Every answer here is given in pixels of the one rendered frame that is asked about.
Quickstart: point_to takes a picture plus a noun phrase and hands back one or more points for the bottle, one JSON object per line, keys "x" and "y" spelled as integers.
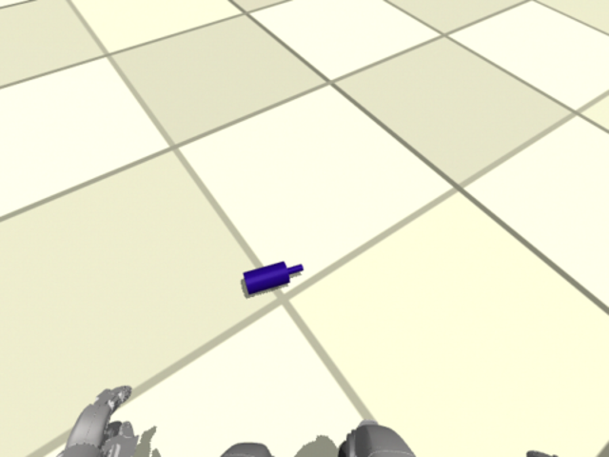
{"x": 270, "y": 276}

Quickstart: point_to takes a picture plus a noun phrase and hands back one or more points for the left robot hand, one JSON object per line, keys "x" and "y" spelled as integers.
{"x": 93, "y": 427}

